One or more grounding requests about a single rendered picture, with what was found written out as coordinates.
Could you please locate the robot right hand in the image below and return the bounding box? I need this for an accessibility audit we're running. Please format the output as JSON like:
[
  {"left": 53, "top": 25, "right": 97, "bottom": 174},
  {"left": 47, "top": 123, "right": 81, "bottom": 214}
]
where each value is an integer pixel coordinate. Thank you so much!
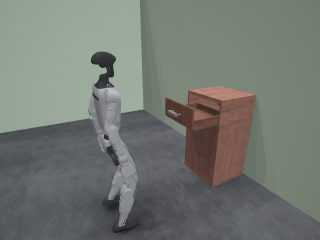
[{"left": 121, "top": 163, "right": 138, "bottom": 188}]

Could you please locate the robot head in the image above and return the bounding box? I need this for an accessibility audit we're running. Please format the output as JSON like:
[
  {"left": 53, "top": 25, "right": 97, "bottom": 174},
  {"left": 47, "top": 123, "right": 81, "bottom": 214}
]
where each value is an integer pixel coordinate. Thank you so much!
[{"left": 91, "top": 51, "right": 116, "bottom": 89}]

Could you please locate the cabinet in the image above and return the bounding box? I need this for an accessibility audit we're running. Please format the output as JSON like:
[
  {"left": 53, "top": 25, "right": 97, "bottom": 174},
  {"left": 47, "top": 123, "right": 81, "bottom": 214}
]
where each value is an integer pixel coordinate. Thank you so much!
[{"left": 184, "top": 86, "right": 257, "bottom": 188}]

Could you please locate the drawer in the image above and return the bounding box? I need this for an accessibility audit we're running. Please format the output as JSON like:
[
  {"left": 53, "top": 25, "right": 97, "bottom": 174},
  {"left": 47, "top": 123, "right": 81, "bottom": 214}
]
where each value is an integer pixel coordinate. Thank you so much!
[{"left": 165, "top": 97, "right": 220, "bottom": 131}]

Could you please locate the robot right shin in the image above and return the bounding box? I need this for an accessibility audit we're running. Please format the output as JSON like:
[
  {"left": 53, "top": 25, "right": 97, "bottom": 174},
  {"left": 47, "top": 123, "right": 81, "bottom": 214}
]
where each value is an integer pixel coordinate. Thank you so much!
[{"left": 119, "top": 189, "right": 136, "bottom": 227}]

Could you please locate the left robot upper arm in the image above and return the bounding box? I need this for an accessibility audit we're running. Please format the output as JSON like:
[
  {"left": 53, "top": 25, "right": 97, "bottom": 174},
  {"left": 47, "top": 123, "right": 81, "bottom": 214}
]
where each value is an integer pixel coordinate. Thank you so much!
[{"left": 88, "top": 81, "right": 97, "bottom": 117}]

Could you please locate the right robot forearm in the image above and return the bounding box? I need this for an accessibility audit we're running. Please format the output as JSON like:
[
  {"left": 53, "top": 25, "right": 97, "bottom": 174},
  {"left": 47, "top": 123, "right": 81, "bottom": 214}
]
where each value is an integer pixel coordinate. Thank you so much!
[{"left": 107, "top": 125, "right": 130, "bottom": 166}]

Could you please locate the robot left hand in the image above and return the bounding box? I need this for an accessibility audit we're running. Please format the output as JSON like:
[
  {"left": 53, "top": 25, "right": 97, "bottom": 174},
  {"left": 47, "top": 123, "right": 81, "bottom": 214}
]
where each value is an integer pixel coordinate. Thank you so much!
[{"left": 97, "top": 135, "right": 105, "bottom": 152}]

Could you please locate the right robot upper arm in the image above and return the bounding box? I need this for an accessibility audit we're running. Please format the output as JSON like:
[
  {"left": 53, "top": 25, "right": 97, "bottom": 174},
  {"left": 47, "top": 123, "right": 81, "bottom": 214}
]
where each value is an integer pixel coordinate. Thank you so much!
[{"left": 104, "top": 88, "right": 121, "bottom": 135}]

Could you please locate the left robot forearm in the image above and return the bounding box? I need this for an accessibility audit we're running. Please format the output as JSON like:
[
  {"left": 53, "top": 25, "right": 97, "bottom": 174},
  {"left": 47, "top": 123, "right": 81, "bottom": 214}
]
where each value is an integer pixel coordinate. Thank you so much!
[{"left": 89, "top": 114, "right": 104, "bottom": 137}]

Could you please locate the handle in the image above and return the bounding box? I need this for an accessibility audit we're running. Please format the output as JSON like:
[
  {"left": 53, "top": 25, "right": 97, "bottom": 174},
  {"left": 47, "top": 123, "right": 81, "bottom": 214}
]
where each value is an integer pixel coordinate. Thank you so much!
[{"left": 167, "top": 110, "right": 181, "bottom": 117}]

